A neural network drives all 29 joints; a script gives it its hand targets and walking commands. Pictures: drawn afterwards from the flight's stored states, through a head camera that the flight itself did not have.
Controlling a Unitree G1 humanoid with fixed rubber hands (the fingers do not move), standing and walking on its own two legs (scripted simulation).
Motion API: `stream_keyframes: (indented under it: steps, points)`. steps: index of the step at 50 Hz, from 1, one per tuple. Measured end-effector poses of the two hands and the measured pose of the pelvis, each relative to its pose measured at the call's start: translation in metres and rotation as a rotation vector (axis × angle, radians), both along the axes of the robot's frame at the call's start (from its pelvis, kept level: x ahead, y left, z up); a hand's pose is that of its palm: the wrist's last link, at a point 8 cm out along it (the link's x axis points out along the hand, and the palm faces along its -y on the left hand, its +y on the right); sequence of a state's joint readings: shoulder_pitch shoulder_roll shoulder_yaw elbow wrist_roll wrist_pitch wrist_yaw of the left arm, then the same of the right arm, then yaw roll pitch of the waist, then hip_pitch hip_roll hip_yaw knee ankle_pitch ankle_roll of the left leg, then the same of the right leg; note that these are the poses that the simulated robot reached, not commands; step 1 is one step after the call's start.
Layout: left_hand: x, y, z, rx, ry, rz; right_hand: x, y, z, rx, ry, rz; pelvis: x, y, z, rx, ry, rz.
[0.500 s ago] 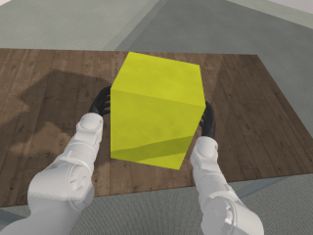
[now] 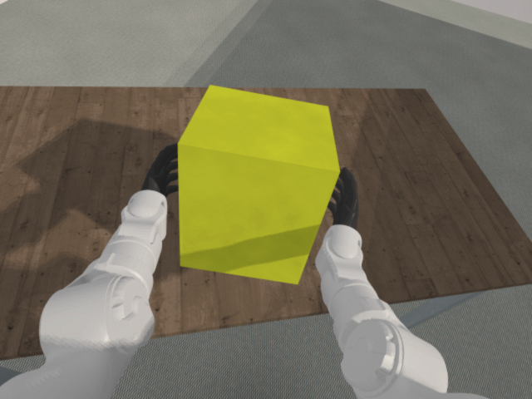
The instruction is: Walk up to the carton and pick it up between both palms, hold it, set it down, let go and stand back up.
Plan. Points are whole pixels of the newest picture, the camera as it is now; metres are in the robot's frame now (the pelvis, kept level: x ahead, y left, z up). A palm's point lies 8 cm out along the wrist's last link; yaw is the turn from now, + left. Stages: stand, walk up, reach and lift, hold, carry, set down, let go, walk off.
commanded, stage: set down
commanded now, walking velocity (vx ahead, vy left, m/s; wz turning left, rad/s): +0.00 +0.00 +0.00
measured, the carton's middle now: (254, 186) +0.46 -0.06 +0.00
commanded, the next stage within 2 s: none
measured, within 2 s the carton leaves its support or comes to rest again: rests again in 0.54 s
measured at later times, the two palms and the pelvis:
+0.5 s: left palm (153, 179) +0.46 +0.10 +0.05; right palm (338, 237) +0.34 -0.18 +0.01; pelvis -0.01 +0.01 -0.01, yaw +0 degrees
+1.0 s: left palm (122, 230) +0.39 +0.15 +0.02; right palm (342, 251) +0.31 -0.17 +0.03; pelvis -0.05 +0.01 -0.02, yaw +0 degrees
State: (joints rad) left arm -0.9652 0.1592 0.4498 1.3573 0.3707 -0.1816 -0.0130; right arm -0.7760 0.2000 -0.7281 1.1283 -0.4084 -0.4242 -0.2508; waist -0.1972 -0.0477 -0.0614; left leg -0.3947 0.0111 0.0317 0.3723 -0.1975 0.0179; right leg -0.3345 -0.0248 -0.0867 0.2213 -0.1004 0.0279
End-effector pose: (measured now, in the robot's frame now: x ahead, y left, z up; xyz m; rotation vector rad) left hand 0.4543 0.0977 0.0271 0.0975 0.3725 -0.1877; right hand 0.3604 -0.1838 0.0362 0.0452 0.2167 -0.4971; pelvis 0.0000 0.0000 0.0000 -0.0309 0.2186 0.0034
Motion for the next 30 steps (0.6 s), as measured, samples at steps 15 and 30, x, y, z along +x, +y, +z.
stream_keyframes:
  steps: [15,30]
  points:
    - [0.004,0.002,0.002,-0.036,-0.028,-0.012,-0.006,0.002,-0.012,0.076,0.063,-0.024,-0.002,0.005,-0.002,-0.006,0.034,-0.002]
    - [-0.004,0.008,0.018,-0.06,-0.044,0.005,-0.023,0.009,-0.019,0.086,0.094,0.002,-0.022,0.009,-0.01,-0.013,0.047,-0.004]
